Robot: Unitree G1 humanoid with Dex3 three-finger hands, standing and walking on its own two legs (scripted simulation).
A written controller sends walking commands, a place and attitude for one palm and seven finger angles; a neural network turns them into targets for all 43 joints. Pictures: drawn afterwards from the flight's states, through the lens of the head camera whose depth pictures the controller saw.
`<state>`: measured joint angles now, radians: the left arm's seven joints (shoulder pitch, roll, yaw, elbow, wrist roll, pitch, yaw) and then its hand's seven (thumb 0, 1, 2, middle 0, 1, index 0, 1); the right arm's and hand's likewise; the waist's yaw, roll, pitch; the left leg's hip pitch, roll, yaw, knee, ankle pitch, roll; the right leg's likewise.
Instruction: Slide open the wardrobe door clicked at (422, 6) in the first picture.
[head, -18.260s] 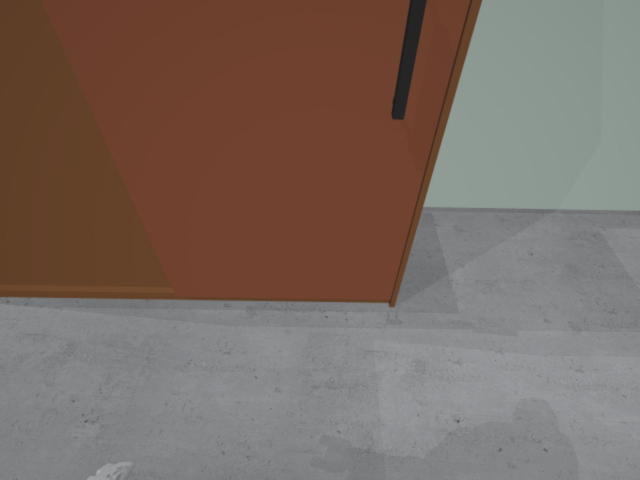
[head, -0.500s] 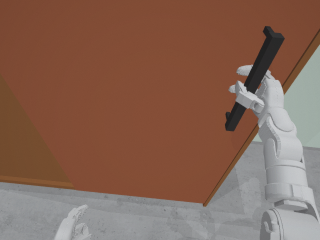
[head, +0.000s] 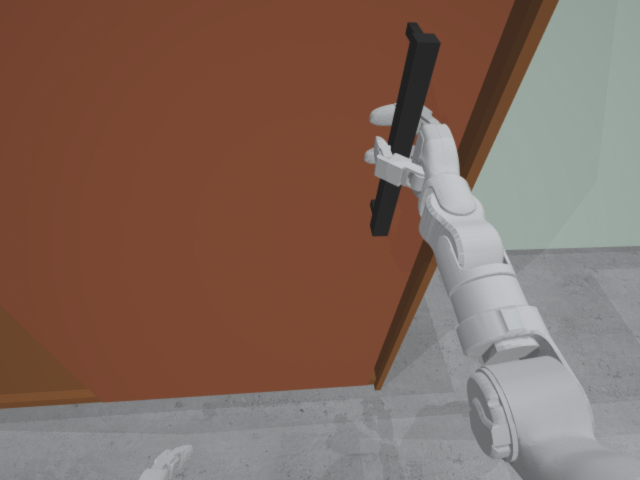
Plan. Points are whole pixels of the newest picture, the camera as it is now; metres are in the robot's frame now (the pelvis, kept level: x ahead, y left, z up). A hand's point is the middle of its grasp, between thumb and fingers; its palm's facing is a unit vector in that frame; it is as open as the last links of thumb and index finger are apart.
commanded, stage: step sideways, sliding the door along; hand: right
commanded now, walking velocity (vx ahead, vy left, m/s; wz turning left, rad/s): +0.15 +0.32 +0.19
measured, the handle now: (393, 144) +0.48 -0.06 +0.19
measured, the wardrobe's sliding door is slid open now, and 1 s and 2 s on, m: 0.03 0.17 0.47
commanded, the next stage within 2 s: none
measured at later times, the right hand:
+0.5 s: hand (333, 165) +0.44 +0.02 +0.19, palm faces -0.01 +0.99 -0.12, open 5.8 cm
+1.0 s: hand (258, 166) +0.43 +0.11 +0.18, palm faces +0.17 +0.98 -0.11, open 6.0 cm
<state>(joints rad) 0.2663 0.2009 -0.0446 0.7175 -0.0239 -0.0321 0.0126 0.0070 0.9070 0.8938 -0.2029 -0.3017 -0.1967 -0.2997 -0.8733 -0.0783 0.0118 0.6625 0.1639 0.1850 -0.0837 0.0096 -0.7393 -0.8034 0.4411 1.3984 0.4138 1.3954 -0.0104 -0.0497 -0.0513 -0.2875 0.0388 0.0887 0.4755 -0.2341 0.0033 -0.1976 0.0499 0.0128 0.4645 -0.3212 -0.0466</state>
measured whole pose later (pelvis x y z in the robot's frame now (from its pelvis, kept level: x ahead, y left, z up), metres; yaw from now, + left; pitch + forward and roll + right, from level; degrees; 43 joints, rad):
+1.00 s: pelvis -0.01 +0.26 -0.03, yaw +1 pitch -1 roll +3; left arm 0.11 0.21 0.00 0.67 -0.07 -0.08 0.04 0.01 0.90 0.89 -0.21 -0.30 -0.20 -0.30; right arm -0.72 -0.26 -0.10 0.27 0.09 -0.08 -0.13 -0.05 -0.70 -0.83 0.45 1.40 0.27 1.40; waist -0.07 -0.10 0.23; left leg -0.30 0.10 0.11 0.67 -0.32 -0.08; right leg -0.39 -0.24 0.04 0.87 -0.50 0.06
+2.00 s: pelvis -0.07 +0.55 -0.01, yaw +5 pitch -1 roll +1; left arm 0.13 0.27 0.03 0.71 -0.06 -0.07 0.06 0.01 0.91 0.89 -0.20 -0.30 -0.20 -0.30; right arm -0.65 -0.25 -0.20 0.25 0.10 0.01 -0.21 0.01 -0.73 -0.82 0.46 1.40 0.17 1.33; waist -0.02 -0.06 0.19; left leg -0.27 0.08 0.09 0.62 -0.33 -0.02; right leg -0.46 -0.09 -0.06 0.98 -0.54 0.02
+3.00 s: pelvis -0.07 +0.64 -0.01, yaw +13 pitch +0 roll +2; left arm 0.27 0.24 -0.05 0.70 -0.03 -0.05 0.10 0.01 0.90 0.89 -0.21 -0.30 -0.20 -0.30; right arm -0.50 -0.58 -0.44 0.61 0.02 -0.13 -0.11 -0.11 -0.65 -0.77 0.46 1.40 0.23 1.34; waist 0.05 -0.03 0.03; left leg -0.23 0.01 0.06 0.50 -0.26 -0.02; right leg -0.33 -0.07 -0.17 0.57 -0.24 -0.05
